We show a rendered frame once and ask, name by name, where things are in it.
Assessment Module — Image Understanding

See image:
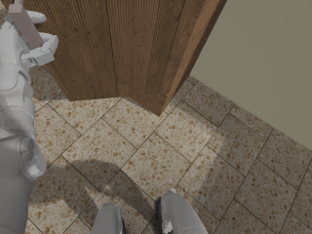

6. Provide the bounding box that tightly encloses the left robot thigh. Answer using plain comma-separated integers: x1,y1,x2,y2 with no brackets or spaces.
91,205,123,234

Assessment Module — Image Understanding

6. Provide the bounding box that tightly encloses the robot left hand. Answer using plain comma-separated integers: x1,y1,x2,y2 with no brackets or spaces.
0,10,59,73

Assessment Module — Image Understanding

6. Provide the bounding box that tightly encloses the cupboard door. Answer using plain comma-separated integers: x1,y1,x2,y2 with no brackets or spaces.
0,0,194,101

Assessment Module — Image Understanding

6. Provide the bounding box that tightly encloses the robot right foot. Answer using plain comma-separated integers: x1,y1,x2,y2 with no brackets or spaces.
155,198,172,234

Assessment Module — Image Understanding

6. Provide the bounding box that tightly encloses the left robot upper arm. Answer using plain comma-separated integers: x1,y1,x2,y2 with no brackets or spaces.
0,136,47,234

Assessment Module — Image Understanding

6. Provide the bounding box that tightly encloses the left robot forearm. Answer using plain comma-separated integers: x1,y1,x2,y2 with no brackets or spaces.
0,63,37,142

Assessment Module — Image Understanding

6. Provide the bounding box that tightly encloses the handle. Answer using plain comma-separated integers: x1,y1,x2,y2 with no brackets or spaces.
8,0,45,50

